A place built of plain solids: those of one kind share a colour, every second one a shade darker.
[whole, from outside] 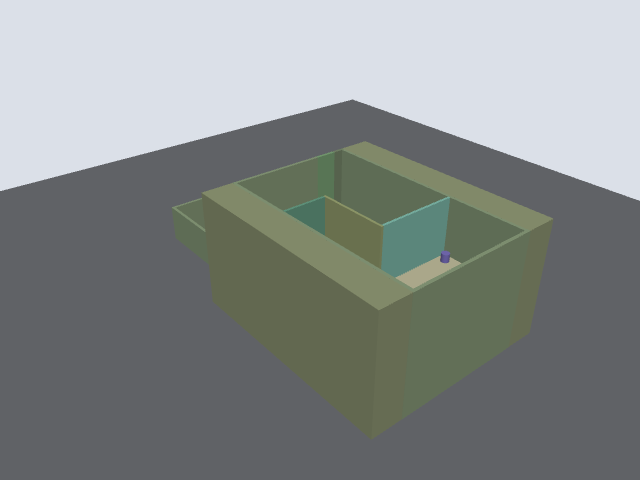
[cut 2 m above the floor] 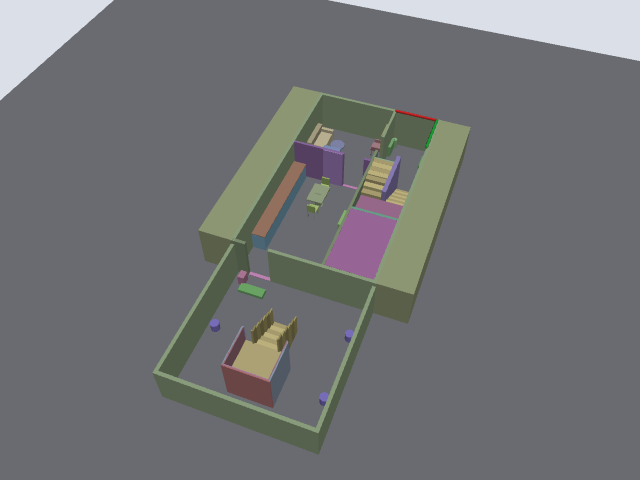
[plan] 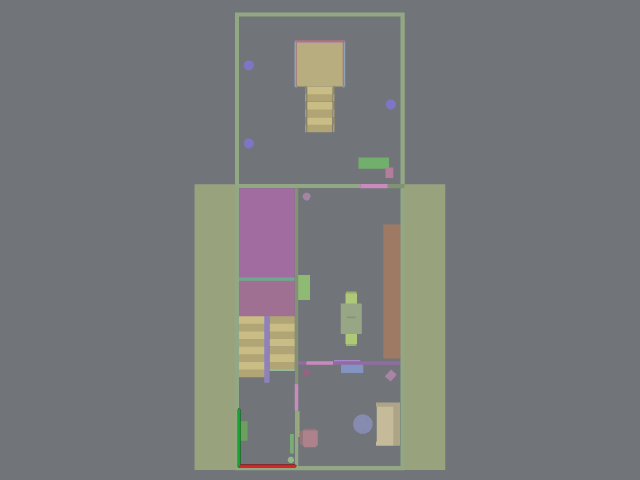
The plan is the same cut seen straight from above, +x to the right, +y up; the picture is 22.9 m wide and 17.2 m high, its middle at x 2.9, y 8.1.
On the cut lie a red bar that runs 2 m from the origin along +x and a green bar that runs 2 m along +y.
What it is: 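A terraced town house, two up and two down, 5.8 m between the party walls, 10.0 m deep; a hall 0.90 m wide; a stair of 17 risers of 162 mm on goings of 273 mm, 0.90 m wide, straight between the party wall and the hall's partition, up a first flight to a half landing at the back, then back toward the front up a second flight beside it, a wall between them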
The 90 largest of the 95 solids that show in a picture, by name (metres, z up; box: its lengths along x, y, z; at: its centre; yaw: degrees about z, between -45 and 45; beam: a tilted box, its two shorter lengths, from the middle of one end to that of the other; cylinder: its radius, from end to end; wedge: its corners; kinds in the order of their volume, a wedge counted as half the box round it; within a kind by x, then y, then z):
{
 "neighbour_1": {"box": [1.46, 10.24, 5.41], "at": [-0.87, 4.98, 2.65]},
 "neighbour_2": {"box": [1.46, 10.24, 5.41], "at": [6.66, 4.98, 2.65]},
 "wall_1": {"box": [0.15, 10.26, 5.41], "at": [-0.07, 4.98, 2.65]},
 "wall_2": {"box": [0.15, 6.3, 1.85], "at": [-0.07, 13.11, 0.88]},
 "wall_3": {"box": [0.12, 2.0, 2.71], "at": [2.06, 1.0, 1.3]},
 "wall_4": {"box": [0.12, 7.03, 2.71], "at": [2.06, 6.44, 1.3]},
 "wall_5": {"box": [4.49, 0.15, 5.41], "at": [2.09, 10.03, 2.65]},
 "wall_6": {"box": [6.09, 0.15, 5.41], "at": [2.89, -0.07, 2.65]},
 "wall_7": {"box": [6.09, 0.15, 1.85], "at": [2.89, 16.18, 0.88]},
 "wall_8": {"box": [0.62, 0.15, 5.41], "at": [5.63, 10.03, 2.65]},
 "wall_9": {"box": [0.15, 10.26, 5.41], "at": [5.86, 4.98, 2.65]},
 "wall_10": {"box": [0.15, 6.3, 1.85], "at": [5.86, 13.11, 0.88]},
 "behind_landing_1": {"box": [2.0, 3.2, 2.71], "at": [1.0, 8.36, 1.3]},
 "tread_1": {"box": [0.9, 0.27, 0.21], "at": [0.45, 3.32, 0.06]},
 "tread_2": {"box": [0.9, 0.27, 0.37], "at": [0.45, 3.59, 0.14]},
 "tread_3": {"box": [0.9, 0.27, 0.54], "at": [0.45, 3.87, 0.22]},
 "tread_4": {"box": [0.9, 0.27, 0.7], "at": [0.45, 4.14, 0.3]},
 "tread_5": {"box": [0.9, 0.27, 0.86], "at": [0.45, 4.41, 0.38]},
 "tread_6": {"box": [0.9, 0.27, 1.02], "at": [0.45, 4.69, 0.46]},
 "tread_7": {"box": [0.9, 0.27, 1.19], "at": [0.45, 4.96, 0.54]},
 "tread_8": {"box": [0.9, 0.27, 1.35], "at": [0.45, 5.23, 0.62]},
 "tread_9": {"box": [0.9, 0.27, 2.65], "at": [1.55, 3.59, 1.27]},
 "tread_10": {"box": [0.9, 0.27, 2.48], "at": [1.55, 3.87, 1.19]},
 "tread_11": {"box": [0.9, 0.27, 2.32], "at": [1.55, 4.14, 1.11]},
 "tread_12": {"box": [0.9, 0.27, 2.16], "at": [1.55, 4.41, 1.03]},
 "tread_13": {"box": [0.9, 0.27, 2.0], "at": [1.55, 4.69, 0.95]},
 "tread_14": {"box": [0.9, 0.27, 1.84], "at": [1.55, 4.96, 0.87]},
 "tread_15": {"box": [0.9, 0.27, 1.67], "at": [1.55, 5.23, 0.79]},
 "tread_16": {"box": [0.9, 0.27, 0.21], "at": [2.89, 12.09, 0.06]},
 "tread_17": {"box": [0.9, 0.27, 0.37], "at": [2.89, 12.37, 0.14]},
 "tread_18": {"box": [0.9, 0.27, 0.54], "at": [2.89, 12.64, 0.22]},
 "tread_19": {"box": [0.9, 0.27, 0.7], "at": [2.89, 12.91, 0.3]},
 "tread_20": {"box": [0.9, 0.27, 0.86], "at": [2.89, 13.19, 0.38]},
 "tread_21": {"box": [0.9, 0.27, 1.02], "at": [2.89, 13.46, 0.46]},
 "half_landing_1": {"box": [2.0, 1.27, 1.51], "at": [1.0, 6.0, 0.71]},
 "plat_1": {"box": [1.7, 1.6, 1.19], "at": [2.89, 14.4, 0.54]},
 "kitchen_run_units_1": {"box": [0.6, 4.8, 0.91], "at": [5.49, 6.25, 0.41]},
 "stair_spine_1": {"box": [0.19, 2.39, 3.81], "at": [1.0, 4.18, 1.85]},
 "landing_end_wall_1": {"box": [2.0, 0.12, 5.41], "at": [1.0, 6.7, 2.65]},
 "upper_back_wall_1": {"box": [3.79, 0.12, 2.7], "at": [3.89, 3.52, 4.01]},
 "upper_partition_1": {"box": [0.12, 3.3, 2.7], "at": [2.06, 5.11, 4.01]},
 "kitchen_wall_1": {"box": [0.3, 0.12, 2.71], "at": [2.27, 3.69, 1.3]},
 "kitchen_wall_2": {"box": [2.42, 0.12, 2.71], "at": [4.58, 3.69, 1.3]},
 "sofa_1": {"box": [0.65, 1.24, 0.37], "at": [5.26, 1.5, 0.24]},
 "sofa_2": {"box": [0.86, 0.16, 0.65], "at": [5.34, 0.8, 0.28]},
 "sofa_3": {"box": [0.86, 0.16, 0.65], "at": [5.34, 2.2, 0.28]},
 "sofa_4": {"box": [0.24, 1.56, 0.83], "at": [5.65, 1.5, 0.36]},
 "upper_floor_1": {"box": [4.71, 1.19, 0.1], "at": [3.44, 2.87, 2.71]},
 "shelf_1": {"box": [0.8, 0.3, 1.95], "at": [4.05, 3.48, 0.93]},
 "back_wall_over_door_1": {"box": [1.0, 0.15, 2.74], "at": [4.83, 10.03, 3.99]},
 "guard_ground_1": {"box": [0.06, 1.6, 2.09], "at": [2.01, 14.4, 0.99]},
 "guard_ground_2": {"box": [0.06, 1.6, 2.09], "at": [3.78, 14.4, 0.99]},
 "dresser_1": {"box": [0.42, 0.9, 0.92], "at": [2.33, 6.4, 0.41]},
 "piece_1": {"box": [0.06, 0.27, 1.11], "at": [2.39, 12.09, 0.51]},
 "piece_2": {"box": [0.06, 0.27, 1.27], "at": [2.39, 12.37, 0.59]},
 "piece_3": {"box": [0.06, 0.27, 1.44], "at": [2.39, 12.64, 0.67]},
 "piece_4": {"box": [0.06, 0.27, 1.6], "at": [2.39, 12.91, 0.75]},
 "piece_5": {"box": [0.06, 0.27, 1.76], "at": [2.39, 13.19, 0.83]},
 "piece_6": {"box": [0.06, 0.27, 1.92], "at": [2.39, 13.46, 0.91]},
 "piece_7": {"box": [0.06, 0.27, 1.11], "at": [3.4, 12.09, 0.51]},
 "piece_8": {"box": [0.06, 0.27, 1.27], "at": [3.4, 12.37, 0.59]},
 "piece_9": {"box": [0.06, 0.27, 1.44], "at": [3.4, 12.64, 0.67]},
 "piece_10": {"box": [0.06, 0.27, 1.6], "at": [3.4, 12.91, 0.75]},
 "piece_11": {"box": [0.06, 0.27, 1.76], "at": [3.4, 13.19, 0.83]},
 "piece_12": {"box": [0.06, 0.27, 1.92], "at": [3.4, 13.46, 0.91]},
 "guard_far_ground_1": {"box": [1.82, 0.06, 2.09], "at": [2.89, 15.23, 0.99]},
 "guard_whole_1": {"box": [0.06, 1.6, 0.9], "at": [2.04, 14.4, 1.59]},
 "guard_whole_2": {"box": [0.06, 1.6, 0.9], "at": [3.75, 14.4, 1.59]},
 "plant_pot_1": {"cylinder": 0.18, "from": [0.35, 11.56, 0.0], "to": [0.35, 11.56, 0.38]},
 "plant_pot_2": {"cylinder": 0.18, "from": [0.35, 14.36, 0.0], "to": [0.35, 14.36, 0.38]},
 "plant_pot_3": {"cylinder": 0.18, "from": [5.39, 3.06, 2.76], "to": [5.39, 3.06, 3.14]},
 "plant_pot_4": {"cylinder": 0.18, "from": [5.44, 12.96, 0.0], "to": [5.44, 12.96, 0.38]},
 "top_riser_1": {"box": [0.9, 0.06, 2.81], "at": [1.55, 3.44, 1.35]},
 "kitchen_run_worktop_1": {"box": [0.62, 4.8, 0.04], "at": [5.48, 6.25, 0.88]},
 "shoe_rack_1": {"box": [0.3, 0.7, 0.5], "at": [0.15, 1.26, 0.2]},
 "door_leaf_kitchen_1": {"box": [0.94, 0.05, 2.07], "at": [3.88, 3.78, 0.98]},
 "door_leaf_front_room_1": {"box": [0.05, 0.92, 2.07], "at": [2.14, 1.5, 0.98]},
 "guard_far_whole_1": {"box": [1.7, 0.06, 0.9], "at": [2.89, 15.2, 1.59]},
 "yard_step_1": {"box": [1.09, 0.41, 0.2], "at": [4.83, 10.86, 0.05]},
 "meeting_table_1": {"box": [0.75, 1.1, 0.07], "at": [4.02, 5.28, 0.7]},
 "radiator_1": {"box": [0.14, 0.7, 0.6], "at": [1.89, 0.8, 0.42]},
 "bin_recycle_1": {"box": [0.28, 0.38, 0.55], "at": [5.39, 10.51, 0.23]},
 "armchair_shell_1": {"box": [0.09, 0.48, 0.35], "at": [2.23, 1.01, 0.62]},
 "armchair_shell_2": {"box": [0.54, 0.55, 0.1], "at": [2.55, 1.01, 0.4]},
 "box_cardboard_1": {"box": [0.28, 0.33, 0.37], "at": [5.44, 3.24, 0.13], "yaw": -40.4},
 "coffee_table_1": {"cylinder": 0.35, "from": [4.44, 1.5, 0.33], "to": [4.44, 1.5, 0.4]},
 "side_chair_1": {"box": [0.38, 0.08, 0.38], "at": [4.02, 4.34, 0.65]},
 "side_chair_2": {"box": [0.38, 0.08, 0.38], "at": [4.02, 6.22, 0.65]},
 "bin_waste_1": {"cylinder": 0.14, "from": [2.42, 9.66, 0.0], "to": [2.42, 9.66, 0.31]},
 "threshold_1": {"box": [0.98, 0.16, 0.08], "at": [4.83, 10.03, -0.01]}
}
